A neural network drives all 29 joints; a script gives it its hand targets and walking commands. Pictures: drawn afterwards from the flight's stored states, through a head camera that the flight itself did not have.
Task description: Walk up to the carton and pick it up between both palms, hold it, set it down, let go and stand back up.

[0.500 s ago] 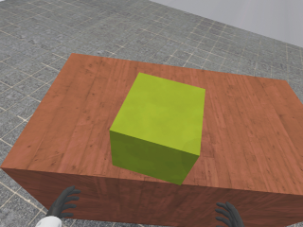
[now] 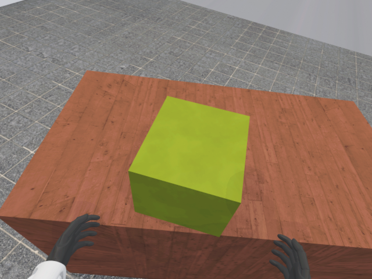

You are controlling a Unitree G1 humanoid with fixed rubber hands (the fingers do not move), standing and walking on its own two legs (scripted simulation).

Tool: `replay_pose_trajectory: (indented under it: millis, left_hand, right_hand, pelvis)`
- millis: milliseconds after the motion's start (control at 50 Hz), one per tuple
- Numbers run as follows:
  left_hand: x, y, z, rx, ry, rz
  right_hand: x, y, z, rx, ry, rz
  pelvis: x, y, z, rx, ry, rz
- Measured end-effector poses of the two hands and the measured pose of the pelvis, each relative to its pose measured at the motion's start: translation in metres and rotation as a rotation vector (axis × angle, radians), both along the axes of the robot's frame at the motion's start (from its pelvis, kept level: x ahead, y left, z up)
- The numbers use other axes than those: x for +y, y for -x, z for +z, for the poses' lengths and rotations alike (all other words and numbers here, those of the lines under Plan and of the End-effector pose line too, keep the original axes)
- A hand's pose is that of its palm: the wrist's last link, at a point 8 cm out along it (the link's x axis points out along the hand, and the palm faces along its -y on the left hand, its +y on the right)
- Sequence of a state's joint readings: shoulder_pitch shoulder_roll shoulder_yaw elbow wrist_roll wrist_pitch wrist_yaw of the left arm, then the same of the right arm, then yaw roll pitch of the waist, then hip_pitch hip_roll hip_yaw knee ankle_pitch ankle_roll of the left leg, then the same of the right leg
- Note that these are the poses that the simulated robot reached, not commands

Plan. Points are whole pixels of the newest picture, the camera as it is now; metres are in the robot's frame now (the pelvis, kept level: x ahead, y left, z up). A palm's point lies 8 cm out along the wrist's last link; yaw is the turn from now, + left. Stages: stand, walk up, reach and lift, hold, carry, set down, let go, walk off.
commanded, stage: reach and lift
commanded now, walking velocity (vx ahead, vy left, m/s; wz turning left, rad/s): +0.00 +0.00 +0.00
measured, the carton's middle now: (192, 163) +0.41 +0.02 -0.02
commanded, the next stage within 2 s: none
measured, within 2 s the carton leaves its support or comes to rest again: neither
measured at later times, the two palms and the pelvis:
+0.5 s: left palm (64, 239) +0.21 +0.26 -0.01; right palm (284, 270) +0.17 -0.16 +0.00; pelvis +0.01 +0.00 +0.00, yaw +0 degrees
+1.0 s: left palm (81, 194) +0.29 +0.25 +0.02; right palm (278, 224) +0.25 -0.16 +0.02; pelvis +0.03 +0.00 +0.00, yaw +0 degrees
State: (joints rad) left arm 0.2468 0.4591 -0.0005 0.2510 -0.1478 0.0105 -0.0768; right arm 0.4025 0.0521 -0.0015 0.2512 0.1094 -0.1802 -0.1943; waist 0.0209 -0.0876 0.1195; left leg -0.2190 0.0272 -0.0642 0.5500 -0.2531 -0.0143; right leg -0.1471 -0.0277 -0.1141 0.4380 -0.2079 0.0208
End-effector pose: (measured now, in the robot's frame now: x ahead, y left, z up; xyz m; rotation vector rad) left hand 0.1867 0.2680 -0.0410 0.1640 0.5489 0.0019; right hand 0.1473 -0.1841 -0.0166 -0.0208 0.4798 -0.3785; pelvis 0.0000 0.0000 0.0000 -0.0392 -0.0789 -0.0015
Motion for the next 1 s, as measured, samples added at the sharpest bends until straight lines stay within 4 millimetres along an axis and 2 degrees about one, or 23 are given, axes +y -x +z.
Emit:
replay_pose_trajectory:
  millis: [160, 260, 560, 800, 1000]
  left_hand:
    - [0.000, -0.006, 0.011, -0.069, 0.023, -0.021]
    - [-0.005, -0.012, 0.024, -0.136, 0.043, -0.034]
    - [-0.004, -0.025, 0.030, -0.135, 0.086, -0.016]
    - [-0.010, -0.068, 0.049, -0.177, 0.101, -0.028]
    - [-0.018, -0.099, 0.060, -0.169, 0.114, -0.033]
  right_hand:
    - [0.017, -0.005, 0.006, -0.042, -0.056, -0.031]
    - [0.024, -0.012, 0.016, -0.095, -0.075, -0.042]
    - [0.028, -0.029, 0.019, -0.034, -0.086, -0.042]
    - [0.030, -0.077, 0.034, -0.079, -0.066, 0.024]
    - [0.028, -0.102, 0.038, -0.097, -0.072, 0.026]
  pelvis:
    - [0.000, 0.000, 0.000, 0.000, 0.000, 0.000]
    - [0.000, 0.000, 0.000, -0.001, 0.000, 0.000]
    - [0.000, -0.008, 0.000, 0.011, 0.000, 0.000]
    - [-0.001, -0.020, 0.000, 0.027, -0.001, 0.000]
    - [-0.001, -0.030, 0.001, 0.045, -0.002, 0.000]
